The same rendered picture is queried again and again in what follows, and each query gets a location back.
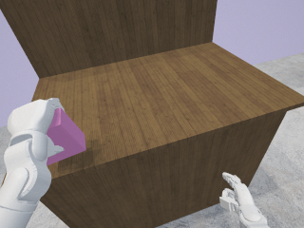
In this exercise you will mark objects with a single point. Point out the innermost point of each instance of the left robot hand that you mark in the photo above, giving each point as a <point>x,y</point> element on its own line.
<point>36,116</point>

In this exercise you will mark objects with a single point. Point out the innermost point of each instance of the right robot forearm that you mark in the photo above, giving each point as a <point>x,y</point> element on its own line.
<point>250,217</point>

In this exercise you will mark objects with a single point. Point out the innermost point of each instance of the right robot hand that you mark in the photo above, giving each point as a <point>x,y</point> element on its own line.
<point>231,200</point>

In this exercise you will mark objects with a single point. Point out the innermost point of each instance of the sponge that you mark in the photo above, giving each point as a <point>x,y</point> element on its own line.
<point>65,133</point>

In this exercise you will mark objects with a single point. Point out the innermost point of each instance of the table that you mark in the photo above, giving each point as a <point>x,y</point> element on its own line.
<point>165,111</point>

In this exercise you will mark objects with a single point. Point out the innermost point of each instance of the left robot forearm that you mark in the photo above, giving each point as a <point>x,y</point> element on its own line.
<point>27,179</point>

